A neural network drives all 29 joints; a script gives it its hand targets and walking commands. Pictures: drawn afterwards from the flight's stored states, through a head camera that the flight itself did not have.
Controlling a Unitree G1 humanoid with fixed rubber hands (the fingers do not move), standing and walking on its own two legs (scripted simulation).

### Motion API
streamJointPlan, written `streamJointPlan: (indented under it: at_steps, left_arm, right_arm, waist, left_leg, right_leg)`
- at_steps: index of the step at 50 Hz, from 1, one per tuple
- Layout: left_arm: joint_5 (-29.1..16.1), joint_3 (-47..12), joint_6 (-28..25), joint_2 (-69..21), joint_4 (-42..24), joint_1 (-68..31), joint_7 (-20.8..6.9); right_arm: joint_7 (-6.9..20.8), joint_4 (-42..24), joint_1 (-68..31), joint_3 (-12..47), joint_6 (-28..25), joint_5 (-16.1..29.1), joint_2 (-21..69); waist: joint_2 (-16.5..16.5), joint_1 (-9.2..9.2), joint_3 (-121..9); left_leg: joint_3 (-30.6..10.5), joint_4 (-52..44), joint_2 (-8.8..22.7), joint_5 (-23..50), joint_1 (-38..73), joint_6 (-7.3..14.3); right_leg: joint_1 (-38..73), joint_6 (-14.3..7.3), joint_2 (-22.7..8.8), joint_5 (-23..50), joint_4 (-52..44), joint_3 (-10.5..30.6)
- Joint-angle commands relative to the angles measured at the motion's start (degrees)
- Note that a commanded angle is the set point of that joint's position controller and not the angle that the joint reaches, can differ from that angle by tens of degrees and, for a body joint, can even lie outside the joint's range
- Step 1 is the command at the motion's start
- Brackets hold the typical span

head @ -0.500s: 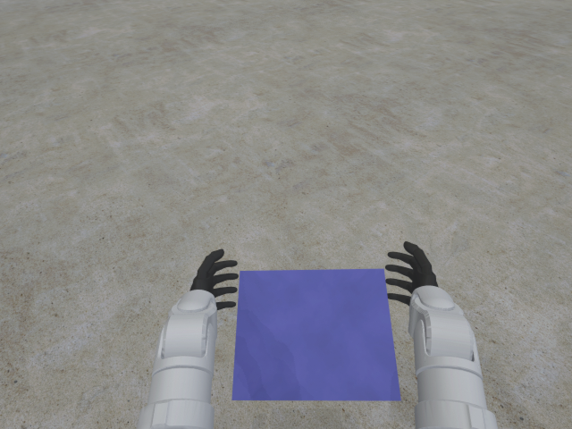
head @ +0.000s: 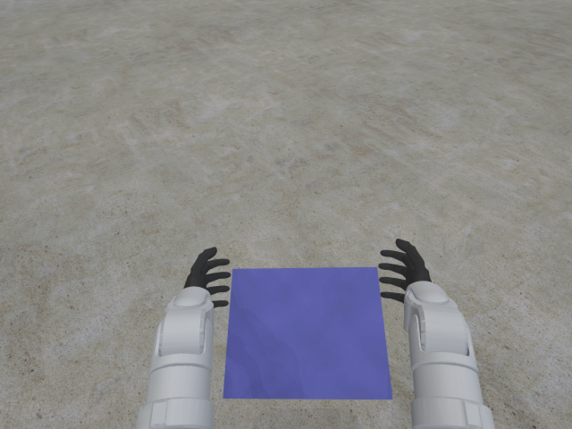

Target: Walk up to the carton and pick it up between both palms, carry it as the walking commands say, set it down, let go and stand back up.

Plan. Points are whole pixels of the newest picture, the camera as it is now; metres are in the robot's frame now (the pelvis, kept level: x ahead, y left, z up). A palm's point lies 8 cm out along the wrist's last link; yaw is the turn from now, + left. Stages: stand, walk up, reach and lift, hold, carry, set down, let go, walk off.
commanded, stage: reach and lift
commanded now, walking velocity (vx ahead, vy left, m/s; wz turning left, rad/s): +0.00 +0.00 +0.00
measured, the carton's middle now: (305, 334) +0.29 -0.01 -0.06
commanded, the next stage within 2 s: hold in 0.70 s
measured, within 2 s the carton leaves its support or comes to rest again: neither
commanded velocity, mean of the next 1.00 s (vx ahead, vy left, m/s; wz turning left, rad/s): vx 0.00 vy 0.00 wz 0.00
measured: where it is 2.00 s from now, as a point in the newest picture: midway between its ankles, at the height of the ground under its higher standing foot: outside the picture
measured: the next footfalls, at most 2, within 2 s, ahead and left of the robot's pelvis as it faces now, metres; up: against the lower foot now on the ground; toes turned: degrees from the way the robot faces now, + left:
none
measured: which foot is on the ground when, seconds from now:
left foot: down 0.00-1.00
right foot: down 0.00-1.00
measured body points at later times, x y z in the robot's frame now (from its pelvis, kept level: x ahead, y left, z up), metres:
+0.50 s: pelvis +0.01 +0.00 +0.00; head -0.02 -0.01 +0.45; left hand +0.30 +0.15 +0.03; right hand +0.31 -0.17 +0.04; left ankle +0.01 +0.13 -0.75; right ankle +0.03 -0.14 -0.75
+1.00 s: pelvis -0.01 +0.00 +0.00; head -0.05 -0.01 +0.45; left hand +0.29 +0.15 +0.04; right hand +0.29 -0.17 +0.04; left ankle +0.01 +0.13 -0.75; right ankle +0.03 -0.14 -0.75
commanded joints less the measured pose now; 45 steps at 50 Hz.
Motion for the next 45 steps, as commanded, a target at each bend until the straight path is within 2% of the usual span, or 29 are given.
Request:
streamJointPlan:
  at_steps: [1,2,4,6,8,9,10,11,12,13,14,15,17,18,19,22,23,26,28,29,31,32,34,35,36,39,40,43,45]
  left_arm:
    - [-15.35,-31.03,-2.73,-50.55,-2.83,-29.53,-15.42]
    - [-13.83,-29.10,-2.65,-49.66,-0.94,-28.69,-15.40]
    - [-13.89,-28.85,-2.95,-48.92,-1.16,-30.17,-15.42]
    - [-15.57,-30.10,-4.11,-48.96,-4.67,-33.42,-15.82]
    - [-14.80,-29.67,-3.57,-50.29,-1.82,-30.80,-15.82]
    - [-16.17,-31.72,-3.77,-49.40,-4.97,-34.23,-15.58]
    - [-16.10,-31.19,-3.73,-48.89,-4.71,-32.74,-15.64]
    - [-15.29,-30.16,-3.49,-48.66,-4.33,-31.25,-15.80]
    - [-14.87,-30.38,-2.89,-48.96,-3.31,-29.55,-15.68]
    - [-15.74,-31.46,-3.42,-49.19,-5.57,-30.68,-15.74]
    - [-15.61,-31.11,-2.97,-49.18,-4.67,-29.64,-15.79]
    - [-15.43,-30.55,-2.85,-48.53,-4.59,-29.02,-15.59]
    - [-15.53,-30.79,-2.72,-48.99,-4.96,-27.97,-15.76]
    - [-15.00,-30.43,-2.48,-48.86,-4.95,-27.66,-15.62]
    - [-15.23,-31.39,-2.39,-49.41,-5.86,-26.90,-15.36]
    - [-15.53,-31.44,-2.04,-48.81,-7.09,-25.93,-15.19]
    - [-15.68,-31.33,-1.82,-49.21,-6.15,-24.29,-15.19]
    - [-15.99,-32.52,-2.39,-49.56,-8.88,-24.05,-14.55]
    - [-16.36,-31.53,-2.11,-48.86,-6.93,-23.67,-14.70]
    - [-16.54,-32.56,-2.18,-49.21,-9.04,-25.81,-14.78]
    - [-16.25,-32.07,-1.69,-49.06,-7.25,-26.11,-14.67]
    - [-16.40,-32.19,-1.93,-49.77,-6.56,-25.29,-14.68]
    - [-16.16,-31.99,-1.99,-50.34,-6.52,-24.58,-14.82]
    - [-17.67,-33.98,-2.61,-50.80,-9.77,-27.43,-15.03]
    - [-17.16,-33.58,-2.28,-50.04,-9.07,-27.86,-14.93]
    - [-16.59,-32.71,-1.82,-50.03,-6.68,-23.85,-14.62]
    - [-16.69,-32.57,-1.91,-49.95,-7.61,-24.95,-14.63]
    - [-16.48,-32.43,-1.74,-50.26,-7.07,-24.03,-14.46]
    - [-15.39,-31.09,-1.41,-49.35,-4.81,-23.72,-14.50]
  right_arm:
    - [14.70,0.96,-23.04,29.88,-0.72,14.02,51.25]
    - [14.78,0.84,-25.01,29.55,-0.75,13.86,51.23]
    - [14.92,2.11,-26.36,29.10,-0.99,14.46,51.00]
    - [15.05,-0.49,-28.61,31.78,-1.39,15.88,51.96]
    - [14.94,0.54,-27.69,31.05,-1.39,15.31,51.93]
    - [14.75,2.96,-24.65,31.05,-1.21,15.68,53.38]
    - [14.67,1.47,-24.68,31.83,-0.96,15.22,52.86]
    - [14.51,0.11,-25.79,31.03,-0.81,14.65,51.46]
    - [14.29,0.42,-24.35,30.71,-0.73,14.75,50.79]
    - [14.41,-0.18,-24.97,30.62,-1.13,14.67,51.71]
    - [14.15,-0.05,-23.25,31.17,-0.92,14.78,51.42]
    - [14.08,2.05,-20.96,30.68,-0.40,14.31,52.01]
    - [14.23,-1.15,-22.76,31.58,-0.60,15.12,51.67]
    - [14.35,-1.30,-22.19,31.09,-0.63,14.94,50.57]
    - [14.10,-1.13,-21.05,31.27,-0.65,14.80,50.55]
    - [14.07,-1.91,-20.59,31.90,-0.21,15.45,51.05]
    - [13.97,-1.99,-19.49,31.80,-0.03,14.85,50.75]
    - [14.36,-4.93,-21.21,33.75,-0.39,16.39,51.26]
    - [13.91,-5.17,-21.06,33.58,-0.16,15.89,50.06]
    - [14.11,-5.17,-20.37,33.04,-0.03,15.73,49.89]
    - [14.30,-1.72,-18.72,31.90,0.19,15.73,51.02]
    - [14.63,-2.42,-19.50,32.48,-0.16,15.92,50.93]
    - [14.71,-3.84,-20.46,33.03,-0.17,16.35,50.40]
    - [14.62,-4.44,-20.14,33.07,-0.33,15.56,50.54]
    - [14.82,-2.00,-18.33,32.69,0.20,15.49,51.05]
    - [14.93,-4.02,-19.53,33.80,-0.03,15.86,49.56]
    - [14.75,-4.25,-20.01,33.52,0.01,16.21,50.16]
    - [14.90,-2.96,-19.27,32.24,0.43,15.74,49.22]
    - [14.94,-1.89,-20.27,31.66,0.69,15.73,48.92]
  waist:
    - [-0.20,-1.03,-17.35]
    - [-1.68,-0.25,-14.48]
    - [0.93,0.64,-11.68]
    - [-0.74,1.40,-16.06]
    - [-0.37,1.46,-15.62]
    - [0.98,0.57,-17.61]
    - [-2.46,0.98,-17.73]
    - [-2.85,0.78,-16.97]
    - [-0.30,0.89,-16.32]
    - [-2.69,0.37,-17.53]
    - [0.16,0.78,-17.90]
    - [-1.24,0.58,-15.60]
    - [-2.20,0.83,-16.88]
    - [1.04,0.59,-15.31]
    - [0.60,0.16,-16.27]
    - [0.15,0.67,-16.61]
    - [-2.12,0.05,-15.70]
    - [-0.85,0.98,-16.39]
    - [-3.05,0.57,-15.98]
    - [-0.02,0.06,-14.29]
    - [1.89,0.61,-13.55]
    - [-0.21,0.43,-13.58]
    - [1.04,0.40,-14.22]
    - [-1.29,-0.74,-15.36]
    - [1.34,-0.33,-13.36]
    - [-1.13,-0.30,-14.54]
    - [0.49,0.05,-15.35]
    - [-0.31,-0.47,-13.90]
    - [0.37,0.31,-12.64]
  left_leg:
    - [0.29,-3.32,-5.63,8.30,0.68,0.10]
    - [0.35,-3.85,-5.89,3.87,-0.69,0.56]
    - [0.75,-3.80,-6.17,1.53,-3.08,0.40]
    - [0.30,-2.98,-5.91,3.23,-1.44,0.77]
    - [0.55,-2.96,-6.12,4.76,-1.04,0.63]
    - [0.93,-2.32,-6.25,4.90,-0.25,0.41]
    - [0.38,-2.89,-5.79,5.24,-0.62,0.89]
    - [0.54,-3.17,-6.00,6.09,0.17,0.91]
    - [0.59,-3.24,-6.22,6.55,-0.55,0.57]
    - [0.34,-3.02,-6.16,8.33,0.09,0.68]
    - [0.77,-2.88,-6.39,7.76,0.26,0.55]
    - [0.39,-3.11,-6.35,7.73,-0.27,0.62]
    - [0.44,-3.21,-6.45,7.74,0.25,0.89]
    - [0.36,-3.30,-6.61,7.77,-1.22,0.49]
    - [0.17,-3.02,-6.45,11.93,0.67,0.31]
    - [0.46,-3.28,-6.61,10.07,1.41,0.38]
    - [0.14,-3.55,-6.62,10.18,1.25,0.62]
    - [-0.43,-3.10,-6.50,11.92,0.98,0.55]
    - [-0.36,-3.26,-6.38,8.38,0.07,0.95]
    - [-0.29,-3.52,-6.56,7.70,-0.25,0.66]
    - [-0.04,-3.30,-6.52,5.20,-1.79,0.55]
    - [-0.17,-3.58,-6.30,5.00,-1.21,0.59]
    - [-0.06,-3.21,-6.73,4.35,-1.26,0.55]
    - [-0.42,-2.91,-6.50,5.68,-0.07,0.68]
    - [-0.10,-3.39,-6.55,4.12,-2.09,0.55]
    - [-0.56,-3.38,-6.26,4.92,-1.68,0.75]
    - [-0.27,-3.34,-6.55,4.84,-1.55,0.67]
    - [-0.50,-3.64,-6.11,5.58,0.26,0.69]
    - [-0.29,-4.29,-5.95,-0.04,-1.72,0.88]
  right_leg:
    - [9.44,-0.60,7.13,10.40,-0.64,-0.26]
    - [8.58,-0.37,7.02,6.30,-1.12,-0.41]
    - [7.64,-0.56,6.80,4.26,-0.99,-0.27]
    - [7.66,-0.24,7.02,5.63,-0.47,-0.13]
    - [7.40,-0.16,6.93,6.80,-0.55,-0.17]
    - [8.28,-0.34,6.85,7.66,-0.31,0.09]
    - [9.34,-0.15,7.04,8.19,-0.37,-0.14]
    - [8.77,0.10,7.05,8.41,-0.95,-0.19]
    - [9.00,-0.12,6.98,9.08,-0.86,0.13]
    - [9.09,0.23,7.14,11.18,-0.63,0.00]
    - [10.07,-0.08,7.09,11.07,-0.57,0.26]
    - [8.96,0.04,6.92,10.72,-0.94,0.34]
    - [10.04,0.05,7.15,10.89,-1.22,0.28]
    - [9.88,-0.34,7.06,11.17,-0.98,0.35]
    - [9.16,-0.32,7.04,14.30,-0.95,0.39]
    - [9.79,-0.09,7.31,12.60,-1.19,0.08]
    - [9.87,-0.11,7.20,13.13,-1.30,-0.05]
    - [9.56,-0.29,7.58,13.76,-0.40,0.28]
    - [10.29,-0.21,7.86,11.15,-0.64,-0.14]
    - [8.54,-0.67,7.63,10.05,-0.61,0.02]
    - [8.53,-0.92,7.32,7.93,-0.71,0.24]
    - [7.87,-0.86,7.64,7.12,-0.71,-0.31]
    - [8.25,-0.99,7.50,6.89,-0.44,-0.20]
    - [7.72,-0.99,7.76,7.83,-0.35,-0.32]
    - [7.88,-1.04,7.55,7.22,-0.09,-0.50]
    - [8.44,-0.91,7.70,7.30,-0.31,-0.59]
    - [8.98,-1.04,7.60,7.40,-0.22,-0.33]
    - [7.32,-1.05,7.69,7.29,-0.37,-0.62]
    - [7.85,-0.95,7.56,2.49,-0.54,-0.81]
